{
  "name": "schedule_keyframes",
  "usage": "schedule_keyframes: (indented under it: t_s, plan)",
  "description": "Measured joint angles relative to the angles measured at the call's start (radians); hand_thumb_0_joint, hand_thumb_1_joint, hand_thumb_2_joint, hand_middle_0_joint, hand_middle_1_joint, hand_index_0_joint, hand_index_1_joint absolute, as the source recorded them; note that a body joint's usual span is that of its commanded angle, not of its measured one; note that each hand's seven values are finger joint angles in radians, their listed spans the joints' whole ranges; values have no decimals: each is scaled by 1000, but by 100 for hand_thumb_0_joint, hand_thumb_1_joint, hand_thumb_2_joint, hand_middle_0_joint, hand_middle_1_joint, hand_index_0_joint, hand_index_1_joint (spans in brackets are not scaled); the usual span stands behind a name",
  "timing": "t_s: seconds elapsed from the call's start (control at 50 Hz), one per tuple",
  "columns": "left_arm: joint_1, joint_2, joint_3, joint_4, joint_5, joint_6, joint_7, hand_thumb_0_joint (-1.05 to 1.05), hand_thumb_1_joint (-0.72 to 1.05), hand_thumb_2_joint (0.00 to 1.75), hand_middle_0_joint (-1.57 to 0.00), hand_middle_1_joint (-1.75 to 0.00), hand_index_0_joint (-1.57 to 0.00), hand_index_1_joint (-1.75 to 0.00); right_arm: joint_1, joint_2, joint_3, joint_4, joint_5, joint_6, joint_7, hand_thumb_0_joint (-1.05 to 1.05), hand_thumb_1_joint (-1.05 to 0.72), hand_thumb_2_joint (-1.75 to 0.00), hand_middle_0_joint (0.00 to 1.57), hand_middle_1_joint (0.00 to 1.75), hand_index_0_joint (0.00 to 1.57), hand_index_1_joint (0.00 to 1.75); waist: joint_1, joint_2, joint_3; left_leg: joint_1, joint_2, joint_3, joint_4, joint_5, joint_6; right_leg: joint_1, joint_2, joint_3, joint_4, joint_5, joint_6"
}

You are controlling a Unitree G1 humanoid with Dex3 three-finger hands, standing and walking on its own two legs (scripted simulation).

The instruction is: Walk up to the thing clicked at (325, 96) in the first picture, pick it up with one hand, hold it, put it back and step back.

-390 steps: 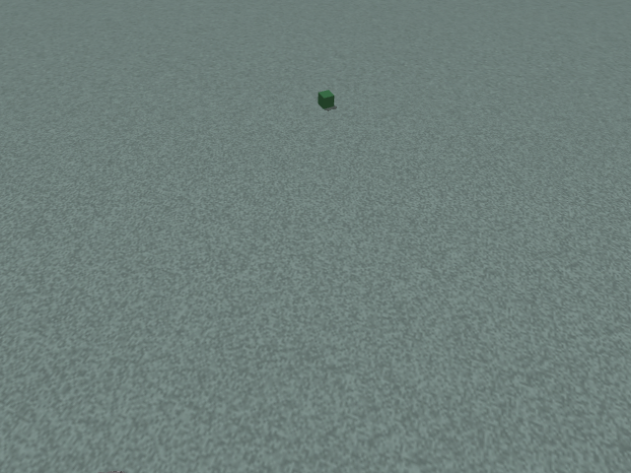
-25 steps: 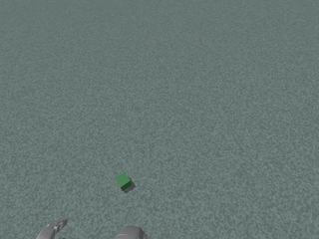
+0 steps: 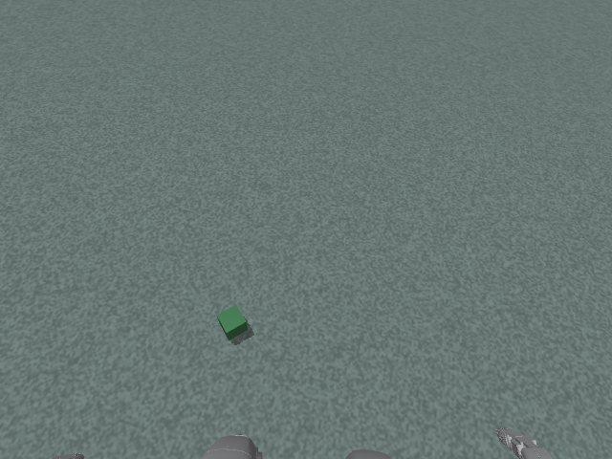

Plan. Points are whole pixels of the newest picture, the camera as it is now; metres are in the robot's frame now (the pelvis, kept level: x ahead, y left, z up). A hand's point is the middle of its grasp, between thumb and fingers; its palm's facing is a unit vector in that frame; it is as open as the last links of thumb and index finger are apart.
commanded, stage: walk up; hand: left
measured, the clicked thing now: (232, 322) +0.55 +0.23 -0.72
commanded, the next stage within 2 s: stand in 0.54 s
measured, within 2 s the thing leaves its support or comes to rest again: neither
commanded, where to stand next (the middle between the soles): +0.09 -0.02 m, yaw -1 degrees
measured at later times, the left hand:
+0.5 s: hand out of the picture +0.11 +0.24 -0.13, palm faces -0.01 -0.93 -0.37, open 7.4 cm
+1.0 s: hand out of the picture +0.09 +0.24 -0.12, palm faces -0.01 -0.94 -0.33, open 7.4 cm
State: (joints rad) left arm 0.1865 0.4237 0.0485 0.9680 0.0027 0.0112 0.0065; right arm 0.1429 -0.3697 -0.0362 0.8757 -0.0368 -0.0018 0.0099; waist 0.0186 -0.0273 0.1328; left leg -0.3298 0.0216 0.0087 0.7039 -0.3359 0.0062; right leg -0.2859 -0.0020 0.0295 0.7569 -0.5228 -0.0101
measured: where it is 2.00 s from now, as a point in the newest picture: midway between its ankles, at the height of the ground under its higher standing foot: outside the picture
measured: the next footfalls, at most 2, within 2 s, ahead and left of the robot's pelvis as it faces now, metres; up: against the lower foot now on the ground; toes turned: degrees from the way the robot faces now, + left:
right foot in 0.02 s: +0.04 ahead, -0.13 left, +0.00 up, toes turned +0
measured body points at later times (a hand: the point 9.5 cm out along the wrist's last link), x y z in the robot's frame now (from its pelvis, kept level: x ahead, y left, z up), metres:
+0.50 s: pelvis +0.02 -0.02 +0.01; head +0.03 -0.03 +0.46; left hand +0.11 +0.29 -0.10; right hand +0.10 -0.33 -0.11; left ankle +0.03 +0.12 -0.72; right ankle +0.00 -0.13 -0.72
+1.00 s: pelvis -0.01 -0.02 +0.03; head +0.00 -0.02 +0.48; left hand +0.09 +0.29 -0.10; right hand +0.08 -0.32 -0.10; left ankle +0.03 +0.12 -0.72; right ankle +0.00 -0.13 -0.72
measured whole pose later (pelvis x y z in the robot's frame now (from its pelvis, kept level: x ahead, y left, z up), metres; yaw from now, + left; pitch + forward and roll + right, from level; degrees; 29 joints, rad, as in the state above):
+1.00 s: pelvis -0.01 -0.02 +0.03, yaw +0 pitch -4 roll +0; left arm 0.06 0.35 0.01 1.15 0.00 -0.01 -0.02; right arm 0.07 -0.35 0.00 1.14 -0.01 -0.02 0.01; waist 0.00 0.00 0.07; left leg -0.12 0.03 -0.02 0.32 -0.13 -0.03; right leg -0.08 0.01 0.00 0.31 -0.17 0.00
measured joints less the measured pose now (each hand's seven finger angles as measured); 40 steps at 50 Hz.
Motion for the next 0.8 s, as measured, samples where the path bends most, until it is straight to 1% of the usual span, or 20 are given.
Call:
schedule_keyframes:
  t_s: [0.04, 0.06, 0.12, 0.14, 0.18, 0.2, 0.24, 0.26, 0.28, 0.3, 0.32, 0.36, 0.42, 0.54, 0.62, 0.72, 0.8]
  plan:
    - [11, -20, -1, 22, 10, -9, -3, 0, 91, 90, -20, -30, -20, -30, -3, -12, 1, 5, 5, 1, 2, 0, -90, -90, 20, 30, 21, 30, -2, 35, 2, 3, 24, -14, 15, -7, -8, 53, 21, -22, -105, 141, 4]
    - [19, -29, -3, 27, 17, -15, -5, 0, 91, 90, -20, -30, -20, -30, 0, -15, 1, 11, 12, 4, 2, 0, -90, -90, 20, 30, 21, 30, -4, 51, -4, 5, 34, -26, 15, -7, -9, 67, 31, -33, -126, 168, 6]
    - [54, -37, -11, 29, 25, -25, -20, 0, 90, 90, -20, -30, -20, -30, 12, -14, 4, 38, 21, 7, 4, 0, -90, -90, 20, 30, 21, 30, 6, 37, -36, 20, 1, -33, 5, -81, 9, 69, 14, -24, -124, 156, -1]
    - [60, -40, -14, 31, 24, -25, -23, 0, 90, 90, -20, -30, -20, -30, 17, -15, 3, 47, 22, 2, 5, 0, -90, -90, 20, 30, 21, 30, 7, 32, -42, 32, -9, -29, -17, -57, 11, 72, 4, -20, -121, 151, 2]
    - [65, -46, -19, 36, 20, -20, -27, 0, 90, 90, -20, -30, -20, -30, 29, -19, 1, 62, 20, -14, 3, 0, -90, -90, 20, 30, 21, 30, 8, 23, -55, 56, -22, -19, -72, 40, -1, 72, -13, -13, -113, 143, 13]
    - [65, -48, -20, 39, 17, -17, -28, 0, 90, 90, -20, -30, -20, -30, 36, -18, 1, 66, 17, -22, 2, 0, -90, -90, 20, 30, 21, 30, 9, 18, -63, 60, -26, -13, -81, 42, -4, 64, -16, -4, -102, 138, 7]
    - [58, -44, -18, 42, 16, -14, -29, 0, 90, 90, -20, -30, -20, -30, 48, -14, 5, 70, 16, -35, 4, 0, -90, -90, 20, 30, 21, 30, 9, 12, -69, 66, -23, -8, -87, 29, -3, 48, -11, -1, -72, 71, -7]
    - [53, -40, -16, 42, 15, -17, -28, 0, 90, 90, -20, -30, -20, -30, 51, -11, 8, 73, 15, -37, 4, 0, -90, -90, 20, 30, 21, 30, 8, 11, -68, 71, -17, -8, -88, 25, -5, 48, -8, -6, -76, 59, -13]
    - [48, -37, -13, 43, 13, -22, -26, 0, 90, 90, -20, -30, -20, -30, 53, -9, 11, 77, 16, -37, 4, 0, -90, -90, 20, 30, 21, 30, 6, 12, -66, 76, -10, -11, -86, 22, -11, 58, -5, -15, -97, 105, -12]
    - [42, -35, -11, 45, 12, -29, -24, 0, 90, 90, -20, -30, -20, -30, 54, -7, 14, 84, 19, -33, 2, 0, -90, -90, 20, 30, 21, 30, 4, 15, -66, 80, -2, -16, -83, 19, -20, 74, -1, -24, -130, 181, -4]
    - [36, -36, -10, 47, 11, -35, -22, 0, 90, 90, -20, -30, -20, -30, 53, -7, 16, 92, 23, -28, 0, 0, -90, -90, 20, 30, 21, 30, 1, 23, -67, 81, 8, -24, -80, 17, -26, 85, 9, -32, -147, 193, -2]
    - [25, -38, -14, 45, 10, -41, -24, 0, 90, 90, -20, -30, -20, -30, 47, -8, 17, 104, 29, -19, -4, 0, -90, -90, 20, 30, 21, 30, -7, 31, -72, 84, 15, -31, -88, 19, -27, 93, 16, -39, -160, 178, -7]
    - [-1, -46, -23, 44, 6, -38, -24, 0, 90, 90, -20, -30, -20, -30, 34, -14, 15, 121, 30, -21, -9, 0, -90, -90, 20, 30, 21, 30, -16, 32, -68, 107, 5, -29, -129, 37, -39, 102, 6, -37, -169, 172, -8]
    - [-69, -59, -30, 45, -1, -31, -20, 0, 90, 90, -20, -30, -20, -30, 7, -15, 18, 147, 33, -22, -10, 0, -90, -90, 20, 30, 20, 30, -23, 40, -62, 130, 7, -27, -176, 62, -36, 127, 7, -36, -219, 199, -5]
    - [-113, -65, -37, 71, -9, -27, -15, 0, 90, 90, -20, -30, -20, -30, -20, -4, 29, 178, 30, -15, -12, 0, -90, -90, 20, 30, 20, 30, -29, 36, -59, 165, 9, -25, -234, 94, -39, 161, 9, -35, -280, 233, 0]
    - [-149, -72, -43, 104, -8, -28, -17, 0, 90, 90, -20, -30, -20, -30, -52, 8, 38, 209, 32, -12, -10, 0, -90, -90, 20, 30, 20, 30, -34, 35, -56, 194, 12, -26, -303, 139, -40, 194, 12, -36, -358, 283, 2]
    - [-157, -75, -44, 130, -5, -30, -19, 0, 90, 90, -20, -30, -20, -30, -67, 15, 40, 229, 31, -12, -7, 0, -90, -90, 20, 30, 20, 30, -34, 34, -57, 205, 14, -25, -341, 166, -40, 207, 13, -35, -400, 313, 3]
